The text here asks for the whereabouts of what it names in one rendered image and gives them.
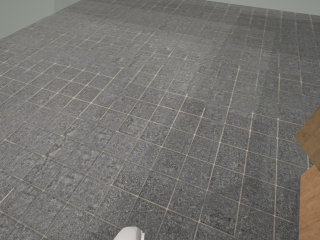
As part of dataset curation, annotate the cupboard door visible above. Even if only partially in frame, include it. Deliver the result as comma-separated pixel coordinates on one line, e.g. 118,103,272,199
294,106,320,172

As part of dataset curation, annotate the left robot thigh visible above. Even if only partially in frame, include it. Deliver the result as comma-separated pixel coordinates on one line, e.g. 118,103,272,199
113,226,145,240

